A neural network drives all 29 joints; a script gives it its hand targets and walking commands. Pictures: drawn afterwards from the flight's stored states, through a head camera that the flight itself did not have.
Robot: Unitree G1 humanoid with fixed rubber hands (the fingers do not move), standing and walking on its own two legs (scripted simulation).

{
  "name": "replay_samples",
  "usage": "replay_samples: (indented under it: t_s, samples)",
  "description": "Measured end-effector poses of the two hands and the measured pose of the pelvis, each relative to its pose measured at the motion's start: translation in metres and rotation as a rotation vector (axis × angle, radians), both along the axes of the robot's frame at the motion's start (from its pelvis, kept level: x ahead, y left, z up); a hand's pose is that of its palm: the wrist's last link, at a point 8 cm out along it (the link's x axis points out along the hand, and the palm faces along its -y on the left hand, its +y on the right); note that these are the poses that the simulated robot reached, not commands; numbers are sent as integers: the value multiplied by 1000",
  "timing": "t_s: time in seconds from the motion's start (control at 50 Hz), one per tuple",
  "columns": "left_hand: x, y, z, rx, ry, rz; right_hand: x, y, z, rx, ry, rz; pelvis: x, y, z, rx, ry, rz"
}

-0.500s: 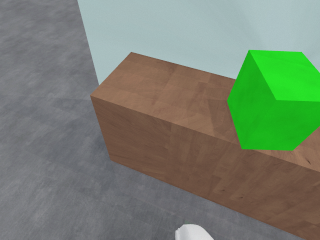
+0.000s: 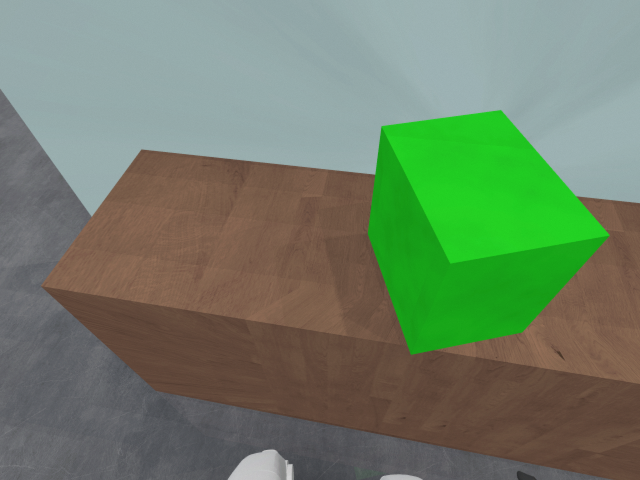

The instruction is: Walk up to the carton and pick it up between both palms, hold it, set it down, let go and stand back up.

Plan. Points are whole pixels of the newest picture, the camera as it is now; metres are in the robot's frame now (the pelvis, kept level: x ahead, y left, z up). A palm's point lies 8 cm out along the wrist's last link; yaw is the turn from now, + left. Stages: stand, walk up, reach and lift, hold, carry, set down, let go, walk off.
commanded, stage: walk up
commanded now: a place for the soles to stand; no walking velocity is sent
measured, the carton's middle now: (455, 234) +0.47 -0.18 -0.01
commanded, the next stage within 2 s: none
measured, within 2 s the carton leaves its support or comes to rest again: neither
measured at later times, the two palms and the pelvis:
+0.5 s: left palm (229, 389) +0.24 +0.16 -0.09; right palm out of the picture +0.10 -0.34 -0.11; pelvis +0.07 -0.06 +0.00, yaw -9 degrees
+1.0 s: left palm (207, 422) +0.20 +0.18 -0.09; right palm out of the picture +0.09 -0.32 -0.10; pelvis +0.06 -0.05 +0.02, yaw -11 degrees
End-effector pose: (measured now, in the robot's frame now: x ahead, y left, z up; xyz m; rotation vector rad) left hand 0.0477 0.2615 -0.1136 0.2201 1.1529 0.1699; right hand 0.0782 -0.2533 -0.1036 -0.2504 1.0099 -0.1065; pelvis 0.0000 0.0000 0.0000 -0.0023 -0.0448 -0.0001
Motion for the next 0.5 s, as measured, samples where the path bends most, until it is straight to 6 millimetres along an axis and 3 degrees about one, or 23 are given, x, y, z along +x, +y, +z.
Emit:
replay_samples:
  t_s: [0.12,0.24,0.34,0.42,0.5]
  samples:
    - [42,-11,-21,-30,63,-74,26,-3,5,-44,-43,-64,33,-4,-7,8,-9,-64]
    - [109,-39,-10,-32,9,-169,16,-32,12,-71,20,-137,48,-24,2,4,2,-108]
    - [159,-73,-1,-20,-104,-231,6,-68,-5,-46,74,-179,57,-48,-6,-7,8,-131]
    - [180,-94,14,-8,-165,-243,8,-86,-11,-38,111,-217,65,-57,-3,13,16,-148]
    - [191,-103,25,11,-189,-262,20,-86,-11,-25,85,-208,68,-60,1,16,26,-156]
